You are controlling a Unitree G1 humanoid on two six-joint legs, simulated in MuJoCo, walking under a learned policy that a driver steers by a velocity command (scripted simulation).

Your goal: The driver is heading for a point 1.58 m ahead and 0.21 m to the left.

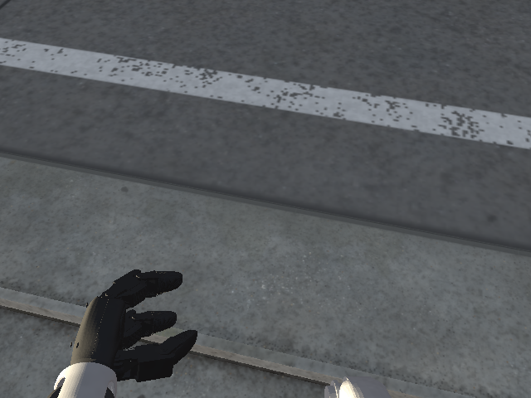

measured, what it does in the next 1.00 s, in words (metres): climbs, turning left: right foot 0.12 m higher, then left foot 0.12 m higher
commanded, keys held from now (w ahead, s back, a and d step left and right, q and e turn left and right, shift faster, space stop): w+shift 0.16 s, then w+q+shift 0.82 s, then w+e+shift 0.02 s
